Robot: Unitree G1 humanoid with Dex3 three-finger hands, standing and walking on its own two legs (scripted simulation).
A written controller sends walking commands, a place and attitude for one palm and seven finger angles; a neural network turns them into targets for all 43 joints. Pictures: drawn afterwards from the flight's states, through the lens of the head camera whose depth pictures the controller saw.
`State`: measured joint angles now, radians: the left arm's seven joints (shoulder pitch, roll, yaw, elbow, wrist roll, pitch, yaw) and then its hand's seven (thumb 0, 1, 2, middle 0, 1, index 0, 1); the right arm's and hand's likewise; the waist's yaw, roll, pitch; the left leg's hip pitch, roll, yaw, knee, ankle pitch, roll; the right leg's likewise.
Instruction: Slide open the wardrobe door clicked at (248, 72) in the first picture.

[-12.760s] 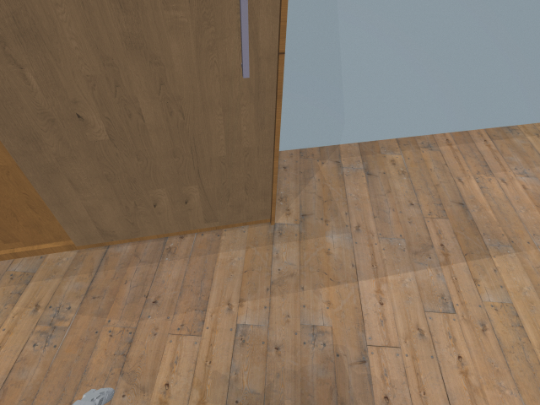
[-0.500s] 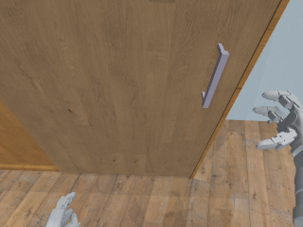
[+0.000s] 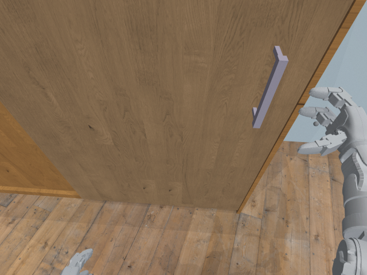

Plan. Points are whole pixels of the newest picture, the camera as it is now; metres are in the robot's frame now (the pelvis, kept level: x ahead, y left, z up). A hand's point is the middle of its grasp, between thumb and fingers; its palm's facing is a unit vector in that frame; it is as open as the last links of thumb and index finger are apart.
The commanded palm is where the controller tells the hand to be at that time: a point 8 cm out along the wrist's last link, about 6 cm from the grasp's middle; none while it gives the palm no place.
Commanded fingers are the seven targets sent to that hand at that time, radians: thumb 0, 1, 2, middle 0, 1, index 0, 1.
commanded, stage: move the hooked fingers beside the handle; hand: right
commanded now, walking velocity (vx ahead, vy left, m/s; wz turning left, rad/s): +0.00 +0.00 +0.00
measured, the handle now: (265, 91) +0.52 -0.13 +0.13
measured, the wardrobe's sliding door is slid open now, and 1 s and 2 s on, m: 0.00 0.00 0.00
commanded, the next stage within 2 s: feel for the door with the fingertips in 1.10 s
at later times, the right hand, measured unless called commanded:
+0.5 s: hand (301, 109) +0.46 -0.20 +0.14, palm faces -0.01 +1.00 -0.01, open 13.9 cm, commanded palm +0.43 -0.26 +0.14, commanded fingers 0.00 0.50 -0.30 0.30 1.20 0.30 1.20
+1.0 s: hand (302, 111) +0.45 -0.21 +0.14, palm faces -0.03 +1.00 +0.01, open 13.9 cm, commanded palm +0.43 -0.26 +0.14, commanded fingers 0.00 0.50 -0.30 0.30 1.20 0.30 1.20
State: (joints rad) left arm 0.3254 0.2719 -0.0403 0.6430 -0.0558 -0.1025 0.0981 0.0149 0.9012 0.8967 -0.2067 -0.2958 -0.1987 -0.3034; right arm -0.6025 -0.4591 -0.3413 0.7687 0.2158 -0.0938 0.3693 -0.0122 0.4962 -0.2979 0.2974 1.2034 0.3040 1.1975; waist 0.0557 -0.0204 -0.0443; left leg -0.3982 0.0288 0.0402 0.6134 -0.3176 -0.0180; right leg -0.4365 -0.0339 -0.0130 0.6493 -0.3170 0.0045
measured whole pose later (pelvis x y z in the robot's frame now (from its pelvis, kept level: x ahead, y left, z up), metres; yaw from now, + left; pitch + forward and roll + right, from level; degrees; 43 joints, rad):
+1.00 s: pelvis -0.01 +0.00 -0.01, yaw +1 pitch +9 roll +1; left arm 0.33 0.27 -0.04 0.63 -0.05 -0.03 0.07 0.01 0.90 0.90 -0.21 -0.30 -0.20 -0.30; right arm -0.78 -0.48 -0.35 1.00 0.17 -0.19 0.33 -0.01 0.50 -0.30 0.30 1.20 0.31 1.20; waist 0.09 -0.01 -0.06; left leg -0.49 0.02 0.03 0.66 -0.32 -0.02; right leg -0.52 -0.04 -0.02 0.70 -0.33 0.00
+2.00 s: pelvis -0.01 +0.01 -0.01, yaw +0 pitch +9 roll +1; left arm 0.35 0.29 -0.03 0.66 -0.04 -0.03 0.07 0.01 0.90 0.90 -0.21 -0.30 -0.20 -0.30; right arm -0.91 -0.47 -0.31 1.11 0.15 -0.19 0.27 -0.01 0.50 -0.30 0.30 1.20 0.30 1.20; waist 0.11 -0.02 -0.04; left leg -0.52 0.01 0.05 0.68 -0.32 0.00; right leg -0.56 -0.05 0.00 0.71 -0.32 0.02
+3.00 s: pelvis -0.01 +0.00 -0.01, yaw +1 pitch +9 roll +1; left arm 0.37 0.26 -0.03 0.64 -0.03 -0.03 0.03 0.01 0.90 0.90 -0.21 -0.30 -0.20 -0.30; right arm -0.83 -0.35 -0.27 0.98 0.13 -0.21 0.17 -0.01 0.50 -0.30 0.30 1.20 0.30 1.20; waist 0.10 -0.02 -0.07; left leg -0.52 0.02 0.02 0.69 -0.33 -0.02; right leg -0.55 -0.04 -0.02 0.73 -0.34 0.00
